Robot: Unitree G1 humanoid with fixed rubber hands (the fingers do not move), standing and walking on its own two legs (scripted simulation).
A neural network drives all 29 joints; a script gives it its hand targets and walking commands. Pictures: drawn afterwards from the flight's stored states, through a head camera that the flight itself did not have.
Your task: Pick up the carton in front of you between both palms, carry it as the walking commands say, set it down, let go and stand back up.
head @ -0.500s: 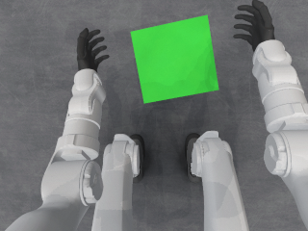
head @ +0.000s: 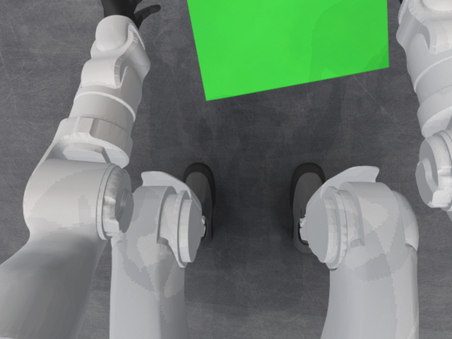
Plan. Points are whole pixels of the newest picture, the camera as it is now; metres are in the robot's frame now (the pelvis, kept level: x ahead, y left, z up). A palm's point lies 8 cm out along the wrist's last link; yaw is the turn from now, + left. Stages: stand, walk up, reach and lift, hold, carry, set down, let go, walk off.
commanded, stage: reach and lift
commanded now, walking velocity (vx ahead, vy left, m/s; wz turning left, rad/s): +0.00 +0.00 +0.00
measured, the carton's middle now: (275, 19) +0.52 -0.07 -0.25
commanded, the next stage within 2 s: none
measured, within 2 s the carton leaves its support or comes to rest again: leaves its support in 0.76 s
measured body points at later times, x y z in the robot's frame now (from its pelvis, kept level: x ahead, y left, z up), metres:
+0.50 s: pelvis +0.00 +0.00 +0.00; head +0.36 -0.06 +0.26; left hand +0.54 +0.09 -0.18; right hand +0.55 -0.22 -0.18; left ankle +0.14 +0.12 -0.34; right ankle +0.12 -0.12 -0.34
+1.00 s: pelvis +0.01 +0.00 +0.01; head +0.31 -0.07 +0.33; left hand +0.53 +0.09 -0.10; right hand +0.53 -0.22 -0.11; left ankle +0.14 +0.13 -0.34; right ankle +0.12 -0.12 -0.34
